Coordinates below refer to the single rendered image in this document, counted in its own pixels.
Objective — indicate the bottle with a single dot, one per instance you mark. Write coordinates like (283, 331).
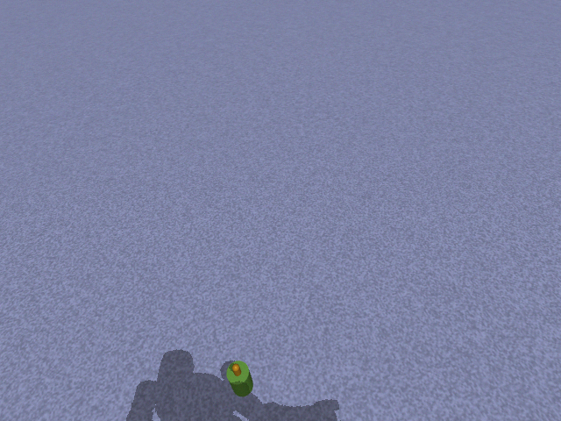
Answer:
(239, 377)

